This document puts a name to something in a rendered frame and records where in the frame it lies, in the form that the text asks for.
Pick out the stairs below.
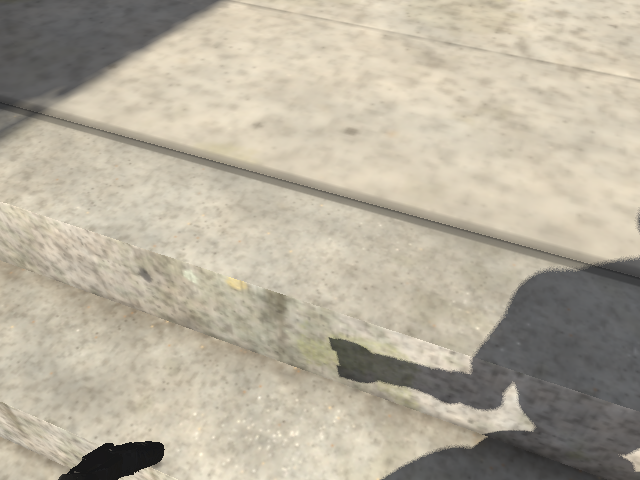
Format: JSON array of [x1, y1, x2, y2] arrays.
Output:
[[0, 202, 640, 480]]

